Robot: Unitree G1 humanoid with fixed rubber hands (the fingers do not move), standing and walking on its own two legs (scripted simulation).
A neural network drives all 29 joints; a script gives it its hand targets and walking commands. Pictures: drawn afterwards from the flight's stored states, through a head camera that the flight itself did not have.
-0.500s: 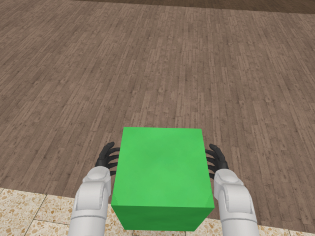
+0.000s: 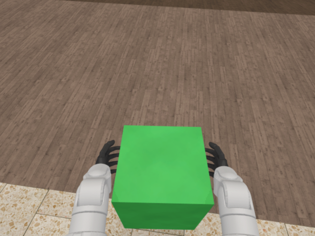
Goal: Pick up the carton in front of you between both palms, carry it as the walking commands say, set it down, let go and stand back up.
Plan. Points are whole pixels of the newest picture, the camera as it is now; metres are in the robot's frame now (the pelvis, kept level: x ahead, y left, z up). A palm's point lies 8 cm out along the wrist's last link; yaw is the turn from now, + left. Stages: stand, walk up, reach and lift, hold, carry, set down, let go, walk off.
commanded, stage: carry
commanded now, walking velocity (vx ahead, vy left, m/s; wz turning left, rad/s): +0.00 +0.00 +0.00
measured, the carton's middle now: (160, 180) +0.29 +0.00 -0.04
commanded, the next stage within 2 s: hold in 0.86 s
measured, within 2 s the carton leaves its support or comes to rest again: neither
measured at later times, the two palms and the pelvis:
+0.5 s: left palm (105, 172) +0.27 +0.14 +0.04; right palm (224, 175) +0.27 -0.16 +0.04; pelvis -0.01 -0.01 +0.00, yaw +0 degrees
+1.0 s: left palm (113, 174) +0.27 +0.12 +0.04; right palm (235, 184) +0.25 -0.18 +0.04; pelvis -0.02 -0.01 +0.01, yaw -7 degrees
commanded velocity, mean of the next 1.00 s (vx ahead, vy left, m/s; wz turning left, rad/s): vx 0.00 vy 0.00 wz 0.00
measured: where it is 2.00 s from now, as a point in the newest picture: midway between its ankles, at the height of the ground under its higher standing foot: outside the picture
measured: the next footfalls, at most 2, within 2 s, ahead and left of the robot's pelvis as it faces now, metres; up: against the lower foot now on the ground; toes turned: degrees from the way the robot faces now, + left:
none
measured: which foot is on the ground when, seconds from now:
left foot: down 0.00-1.00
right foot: down 0.00-1.00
